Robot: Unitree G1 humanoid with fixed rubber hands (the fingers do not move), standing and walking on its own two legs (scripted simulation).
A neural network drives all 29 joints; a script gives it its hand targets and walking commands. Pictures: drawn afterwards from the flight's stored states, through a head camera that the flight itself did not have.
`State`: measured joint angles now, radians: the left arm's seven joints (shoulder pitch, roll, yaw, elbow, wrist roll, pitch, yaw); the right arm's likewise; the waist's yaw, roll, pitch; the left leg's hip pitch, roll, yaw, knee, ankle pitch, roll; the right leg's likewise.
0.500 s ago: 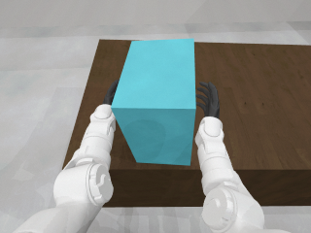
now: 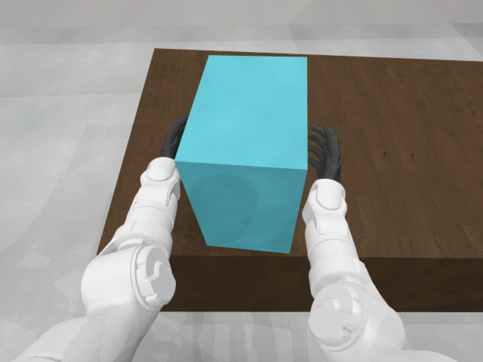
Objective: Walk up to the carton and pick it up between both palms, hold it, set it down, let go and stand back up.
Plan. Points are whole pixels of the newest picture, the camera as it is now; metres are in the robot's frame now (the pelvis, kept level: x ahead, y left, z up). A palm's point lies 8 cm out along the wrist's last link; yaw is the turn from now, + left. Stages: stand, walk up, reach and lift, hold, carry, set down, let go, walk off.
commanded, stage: set down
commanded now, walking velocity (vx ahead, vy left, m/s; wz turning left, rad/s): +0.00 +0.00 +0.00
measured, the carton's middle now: (251, 161) +0.47 +0.00 +0.01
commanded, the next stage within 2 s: none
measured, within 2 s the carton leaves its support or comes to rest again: rests again in 0.04 s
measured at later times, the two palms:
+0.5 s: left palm (177, 159) +0.44 +0.14 +0.05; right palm (329, 179) +0.39 -0.13 +0.06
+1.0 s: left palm (180, 159) +0.44 +0.13 +0.05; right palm (331, 184) +0.39 -0.13 +0.05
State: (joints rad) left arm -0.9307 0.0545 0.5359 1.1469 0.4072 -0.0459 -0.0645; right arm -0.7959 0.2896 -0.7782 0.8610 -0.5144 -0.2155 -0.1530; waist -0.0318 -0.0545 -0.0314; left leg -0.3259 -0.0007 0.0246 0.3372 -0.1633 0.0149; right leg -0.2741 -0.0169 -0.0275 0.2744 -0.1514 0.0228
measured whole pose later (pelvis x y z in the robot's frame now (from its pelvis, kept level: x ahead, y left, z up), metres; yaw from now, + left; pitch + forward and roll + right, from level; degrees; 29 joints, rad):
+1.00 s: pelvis +0.00 +0.00 +0.00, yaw -1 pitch +10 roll -1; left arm -0.95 -0.02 0.69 1.07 0.54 -0.11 -0.10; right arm -0.77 0.32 -0.83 0.80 -0.60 -0.26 -0.14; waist -0.02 -0.06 0.01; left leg -0.35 0.01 0.04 0.34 -0.16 0.02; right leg -0.30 -0.01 -0.02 0.28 -0.15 0.02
